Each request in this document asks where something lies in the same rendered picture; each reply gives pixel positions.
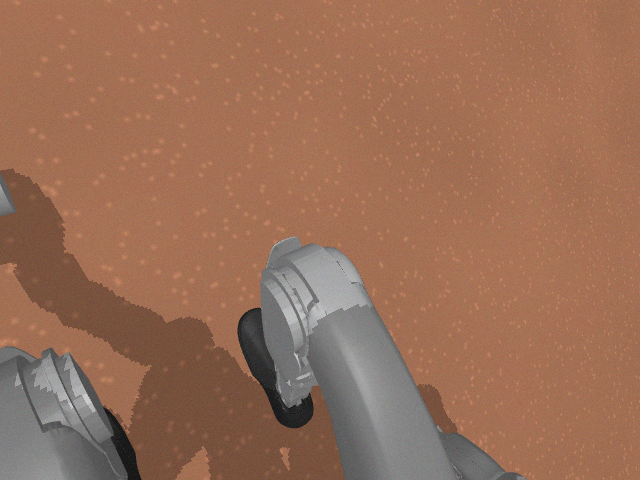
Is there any right robot foot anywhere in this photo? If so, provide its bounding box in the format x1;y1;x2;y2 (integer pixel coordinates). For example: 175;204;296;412
238;308;313;428

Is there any can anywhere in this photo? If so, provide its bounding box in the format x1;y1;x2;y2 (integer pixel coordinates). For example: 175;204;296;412
0;172;16;216

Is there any left robot foot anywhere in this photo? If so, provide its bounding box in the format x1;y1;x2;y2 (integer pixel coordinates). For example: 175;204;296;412
103;407;142;480

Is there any right robot hand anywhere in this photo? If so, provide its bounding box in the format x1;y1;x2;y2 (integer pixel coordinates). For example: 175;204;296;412
435;424;507;480

